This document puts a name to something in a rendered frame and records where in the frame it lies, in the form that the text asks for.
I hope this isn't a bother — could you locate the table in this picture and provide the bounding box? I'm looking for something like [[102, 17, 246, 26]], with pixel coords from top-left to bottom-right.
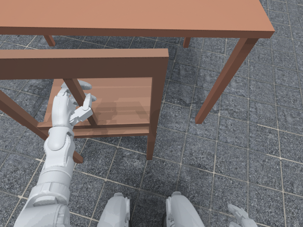
[[0, 0, 275, 126]]

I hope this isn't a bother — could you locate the robot thigh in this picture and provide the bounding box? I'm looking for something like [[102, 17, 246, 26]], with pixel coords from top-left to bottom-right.
[[97, 196, 130, 227], [166, 195, 205, 227]]

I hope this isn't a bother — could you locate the left robot forearm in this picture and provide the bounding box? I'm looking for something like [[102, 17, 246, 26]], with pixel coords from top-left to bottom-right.
[[14, 126, 75, 227]]

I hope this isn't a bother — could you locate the left robot thigh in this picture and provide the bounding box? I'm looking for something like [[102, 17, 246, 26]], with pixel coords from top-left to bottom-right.
[[97, 196, 130, 227]]

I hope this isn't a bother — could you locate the right robot thigh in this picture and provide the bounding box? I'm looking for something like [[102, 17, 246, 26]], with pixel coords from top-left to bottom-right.
[[166, 195, 205, 227]]

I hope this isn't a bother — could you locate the robot left upper arm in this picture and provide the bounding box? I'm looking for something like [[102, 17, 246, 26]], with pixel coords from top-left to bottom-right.
[[16, 204, 71, 227]]

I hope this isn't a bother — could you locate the left robot hand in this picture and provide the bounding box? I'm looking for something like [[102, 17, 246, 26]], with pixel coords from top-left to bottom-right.
[[52, 80, 97, 130]]

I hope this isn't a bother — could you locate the chair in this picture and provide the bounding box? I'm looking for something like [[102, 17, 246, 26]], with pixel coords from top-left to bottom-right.
[[0, 48, 169, 164]]

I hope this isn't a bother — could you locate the right robot hand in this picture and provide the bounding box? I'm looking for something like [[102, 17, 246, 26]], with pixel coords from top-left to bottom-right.
[[228, 204, 258, 227]]

